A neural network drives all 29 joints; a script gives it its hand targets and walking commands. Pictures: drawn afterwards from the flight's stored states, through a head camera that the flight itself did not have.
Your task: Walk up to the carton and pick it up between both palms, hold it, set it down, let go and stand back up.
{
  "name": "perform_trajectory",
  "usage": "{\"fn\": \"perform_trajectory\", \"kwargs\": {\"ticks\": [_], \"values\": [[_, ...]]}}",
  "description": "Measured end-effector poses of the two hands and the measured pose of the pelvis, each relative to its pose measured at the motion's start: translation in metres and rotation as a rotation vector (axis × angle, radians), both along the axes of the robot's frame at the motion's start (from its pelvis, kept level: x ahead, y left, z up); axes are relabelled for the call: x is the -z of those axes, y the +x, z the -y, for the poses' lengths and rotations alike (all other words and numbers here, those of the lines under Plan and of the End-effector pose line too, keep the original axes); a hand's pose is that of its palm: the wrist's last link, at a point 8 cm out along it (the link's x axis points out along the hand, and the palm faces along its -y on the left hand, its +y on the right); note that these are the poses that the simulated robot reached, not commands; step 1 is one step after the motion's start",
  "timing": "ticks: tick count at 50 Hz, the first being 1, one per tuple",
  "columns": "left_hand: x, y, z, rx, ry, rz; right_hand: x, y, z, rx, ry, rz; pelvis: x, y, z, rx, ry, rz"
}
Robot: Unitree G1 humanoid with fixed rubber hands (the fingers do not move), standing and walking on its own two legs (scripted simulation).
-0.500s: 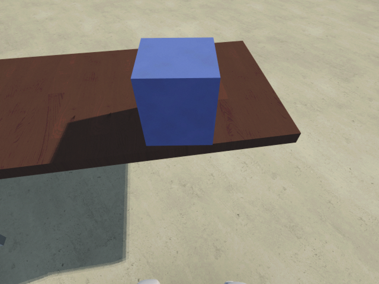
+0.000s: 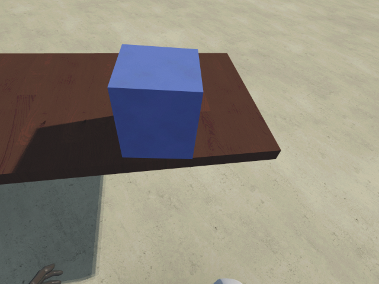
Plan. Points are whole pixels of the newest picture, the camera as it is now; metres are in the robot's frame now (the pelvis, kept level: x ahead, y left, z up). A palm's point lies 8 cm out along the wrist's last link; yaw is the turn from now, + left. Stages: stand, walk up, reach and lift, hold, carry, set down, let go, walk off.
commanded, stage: walk up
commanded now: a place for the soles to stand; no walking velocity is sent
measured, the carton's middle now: (159, 104) +0.58 +0.10 +0.04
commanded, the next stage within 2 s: none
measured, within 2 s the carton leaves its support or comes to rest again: neither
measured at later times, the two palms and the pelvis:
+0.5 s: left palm (59, 278) +0.17 +0.27 -0.09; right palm out of the picture +0.11 -0.36 -0.07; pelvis +0.06 -0.04 +0.00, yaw +0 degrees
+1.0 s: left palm (66, 279) +0.16 +0.25 -0.08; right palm out of the picture +0.13 -0.38 -0.08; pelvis +0.05 -0.06 +0.00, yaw +3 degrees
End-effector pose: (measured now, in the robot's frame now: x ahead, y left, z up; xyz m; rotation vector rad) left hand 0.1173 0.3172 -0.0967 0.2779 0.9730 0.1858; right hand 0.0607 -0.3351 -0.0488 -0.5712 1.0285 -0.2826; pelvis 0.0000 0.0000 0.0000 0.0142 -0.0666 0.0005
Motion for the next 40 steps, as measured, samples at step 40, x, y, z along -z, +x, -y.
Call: {"fn": "perform_trajectory", "kwargs": {"ticks": [40], "values": [[-0.007, 0.025, 0.072, -0.017, 0.037, -0.035, 0.016, 0.06, 0.05, -0.03, 0.077, -0.053, -0.006, 0.053, 0.065, -0.038, -0.04, -0.014]]}}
